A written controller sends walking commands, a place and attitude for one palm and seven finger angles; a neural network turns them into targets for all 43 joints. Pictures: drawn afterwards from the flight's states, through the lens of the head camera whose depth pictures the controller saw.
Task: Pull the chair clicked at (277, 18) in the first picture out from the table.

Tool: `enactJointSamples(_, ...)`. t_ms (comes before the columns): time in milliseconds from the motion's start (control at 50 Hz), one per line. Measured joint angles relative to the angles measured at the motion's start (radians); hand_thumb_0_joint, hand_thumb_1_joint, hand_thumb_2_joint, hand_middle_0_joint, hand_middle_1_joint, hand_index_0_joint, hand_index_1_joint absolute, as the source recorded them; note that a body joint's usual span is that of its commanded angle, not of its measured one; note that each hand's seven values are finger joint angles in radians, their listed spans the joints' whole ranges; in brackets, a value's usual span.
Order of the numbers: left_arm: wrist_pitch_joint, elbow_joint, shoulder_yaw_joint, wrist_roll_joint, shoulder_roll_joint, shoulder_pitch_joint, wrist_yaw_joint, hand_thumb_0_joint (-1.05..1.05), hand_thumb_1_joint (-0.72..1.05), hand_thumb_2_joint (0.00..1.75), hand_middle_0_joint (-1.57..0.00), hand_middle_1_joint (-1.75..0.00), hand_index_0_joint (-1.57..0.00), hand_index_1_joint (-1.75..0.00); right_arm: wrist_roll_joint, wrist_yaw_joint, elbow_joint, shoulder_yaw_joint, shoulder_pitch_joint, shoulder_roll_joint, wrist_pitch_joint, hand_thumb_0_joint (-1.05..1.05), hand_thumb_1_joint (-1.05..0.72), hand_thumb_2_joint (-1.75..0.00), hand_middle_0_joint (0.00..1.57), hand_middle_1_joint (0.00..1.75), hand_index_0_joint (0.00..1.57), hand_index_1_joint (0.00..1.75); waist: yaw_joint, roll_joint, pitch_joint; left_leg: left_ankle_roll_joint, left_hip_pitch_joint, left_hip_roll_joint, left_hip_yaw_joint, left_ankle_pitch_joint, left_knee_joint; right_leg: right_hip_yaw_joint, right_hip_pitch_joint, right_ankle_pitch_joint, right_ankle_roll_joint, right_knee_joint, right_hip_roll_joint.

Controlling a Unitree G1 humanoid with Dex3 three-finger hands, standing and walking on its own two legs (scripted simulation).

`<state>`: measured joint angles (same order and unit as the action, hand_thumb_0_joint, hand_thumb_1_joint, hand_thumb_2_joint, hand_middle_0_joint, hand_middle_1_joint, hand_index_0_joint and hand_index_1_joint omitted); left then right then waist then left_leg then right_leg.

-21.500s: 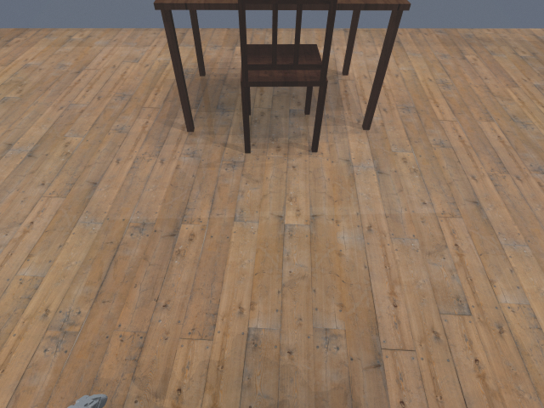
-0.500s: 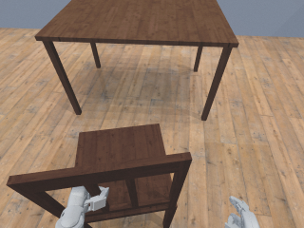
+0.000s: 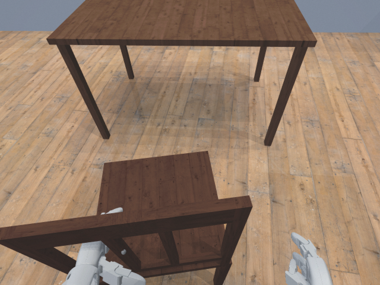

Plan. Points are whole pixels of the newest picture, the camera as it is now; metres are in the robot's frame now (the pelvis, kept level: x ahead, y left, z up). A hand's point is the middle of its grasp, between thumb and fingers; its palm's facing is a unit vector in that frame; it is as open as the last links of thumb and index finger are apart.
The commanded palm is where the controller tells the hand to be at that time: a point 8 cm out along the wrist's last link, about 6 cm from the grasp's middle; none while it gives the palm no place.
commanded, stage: open the thumb and straighten the fingers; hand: left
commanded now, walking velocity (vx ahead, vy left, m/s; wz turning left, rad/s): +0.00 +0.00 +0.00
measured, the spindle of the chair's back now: (124, 253) +0.21 +0.16 -0.07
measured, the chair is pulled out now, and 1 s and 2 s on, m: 0.66 0.66 0.67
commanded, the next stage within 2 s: draw the fingers out of the gap in 0.10 s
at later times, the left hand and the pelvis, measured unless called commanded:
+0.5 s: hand (117, 274) +0.16 +0.16 -0.03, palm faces +0.07 -0.98 -0.18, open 17.4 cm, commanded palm +0.13 +0.21 +0.00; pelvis +0.01 +0.00 -0.01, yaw +0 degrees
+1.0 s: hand out of the picture +0.09 +0.15 -0.02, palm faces +0.07 -0.98 -0.18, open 17.5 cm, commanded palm +0.05 +0.20 +0.00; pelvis +0.00 +0.01 -0.02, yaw +1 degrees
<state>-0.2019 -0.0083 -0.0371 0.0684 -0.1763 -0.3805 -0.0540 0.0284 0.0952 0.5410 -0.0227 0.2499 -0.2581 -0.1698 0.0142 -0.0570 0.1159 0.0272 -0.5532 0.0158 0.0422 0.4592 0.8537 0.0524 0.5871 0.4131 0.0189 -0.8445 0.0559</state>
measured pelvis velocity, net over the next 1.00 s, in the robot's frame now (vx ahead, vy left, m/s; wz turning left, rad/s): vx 0.00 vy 0.01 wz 0.01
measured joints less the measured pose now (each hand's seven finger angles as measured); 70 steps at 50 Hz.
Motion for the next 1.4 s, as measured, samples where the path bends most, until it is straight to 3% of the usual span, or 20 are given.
enactJointSamples(120, -0.027, -0.039, -0.001, -0.001, -0.005, -0.014, 0.002, -0.01, -0.53, 0.21, -0.06, -0.17, -0.06, -0.17, -0.002, 0.007, -0.011, -0.003, 0.001, 0.002, 0.005, 0.02, -0.9, -0.9, 0.21, 0.3, 0.2, 0.3, 0.002, 0.001, 0.006, 0.001, -0.015, 0.001, 0.007, 0.015, 0.022, 0.007, 0.01, 0.014, 0.0, -0.017, 0.0)
enactJointSamples(260, -0.045, -0.087, -0.001, -0.002, -0.006, -0.05, -0.004, -0.01, -0.53, 0.21, -0.02, -0.04, -0.02, -0.04, -0.002, 0.012, -0.023, 0.0, 0.008, 0.004, 0.016, 0.02, -0.9, -0.9, 0.21, 0.3, 0.2, 0.3, 0.005, 0.003, 0.015, 0.0, -0.024, 0.002, 0.01, 0.026, 0.036, 0.009, 0.016, 0.023, 0.0, -0.025, -0.001)
enactJointSamples(1100, 0.023, -0.435, -0.077, -0.062, 0.003, -0.568, 0.006, -0.01, -0.53, 0.21, -0.01, 0.0, 0.0, 0.0, 0.013, 0.041, -0.105, 0.036, 0.017, 0.059, 0.026, 0.02, -0.9, -0.9, 0.21, 0.3, 0.2, 0.3, -0.039, 0.0, 0.08, -0.004, -0.147, 0.004, 0.023, 0.091, 0.201, 0.015, 0.126, 0.076, 0.002, -0.166, -0.003)
enactJointSamples(1180, 0.142, -0.448, -0.052, 0.025, 0.009, -0.584, 0.046, -0.01, -0.53, 0.21, -0.01, 0.0, 0.0, 0.0, 0.018, 0.045, -0.1, 0.04, 0.021, 0.059, -0.012, 0.02, -0.9, -0.9, 0.21, 0.3, 0.2, 0.3, -0.047, 0.005, 0.073, 0.0, -0.173, 0.007, 0.031, 0.099, 0.229, 0.022, 0.148, 0.082, -0.002, -0.19, -0.005)
enactJointSamples(1320, 0.363, -0.457, 0.041, 0.096, -0.022, -0.5, 0.138, -0.01, -0.54, 0.21, -0.01, 0.0, 0.0, 0.0, 0.032, 0.027, -0.051, 0.052, 0.001, 0.066, -0.044, 0.02, -0.9, -0.9, 0.21, 0.3, 0.2, 0.3, -0.056, 0.004, 0.053, 0.009, -0.201, 0.014, 0.039, 0.105, 0.268, 0.028, 0.175, 0.086, -0.009, -0.224, -0.013)
enactJointSamples(1400, 0.424, -0.396, 0.084, 0.147, -0.054, -0.469, 0.217, -0.01, -0.54, 0.21, 0.0, 0.0, 0.0, 0.0, 0.041, 0.012, -0.031, 0.053, -0.019, 0.072, -0.047, 0.02, -0.9, -0.9, 0.21, 0.29, 0.2, 0.3, -0.049, 0.003, 0.033, 0.012, -0.205, 0.02, 0.037, 0.103, 0.278, 0.024, 0.182, 0.081, -0.013, -0.234, -0.019)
